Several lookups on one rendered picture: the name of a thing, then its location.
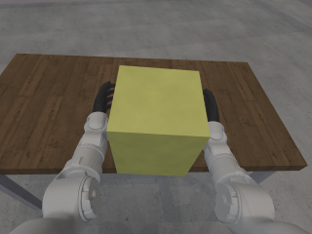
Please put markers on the table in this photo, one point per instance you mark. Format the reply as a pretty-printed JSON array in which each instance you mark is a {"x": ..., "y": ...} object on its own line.
[{"x": 45, "y": 101}]

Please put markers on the carton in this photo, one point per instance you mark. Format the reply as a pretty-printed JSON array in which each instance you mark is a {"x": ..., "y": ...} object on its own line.
[{"x": 158, "y": 122}]

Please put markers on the robot right upper arm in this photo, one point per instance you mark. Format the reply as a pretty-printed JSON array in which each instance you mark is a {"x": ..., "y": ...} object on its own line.
[{"x": 248, "y": 209}]

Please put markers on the left robot hand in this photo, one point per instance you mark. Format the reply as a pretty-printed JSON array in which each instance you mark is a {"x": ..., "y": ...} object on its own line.
[{"x": 100, "y": 103}]

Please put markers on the right robot hand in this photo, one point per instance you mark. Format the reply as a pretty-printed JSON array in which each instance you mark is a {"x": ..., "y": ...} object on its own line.
[{"x": 211, "y": 106}]

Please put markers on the robot left upper arm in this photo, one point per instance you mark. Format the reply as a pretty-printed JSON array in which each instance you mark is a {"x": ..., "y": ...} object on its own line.
[{"x": 68, "y": 206}]

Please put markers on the robot right forearm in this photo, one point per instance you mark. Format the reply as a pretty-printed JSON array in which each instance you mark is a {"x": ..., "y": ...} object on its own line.
[{"x": 221, "y": 162}]

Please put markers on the robot left forearm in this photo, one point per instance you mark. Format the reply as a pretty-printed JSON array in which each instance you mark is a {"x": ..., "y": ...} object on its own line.
[{"x": 90, "y": 152}]

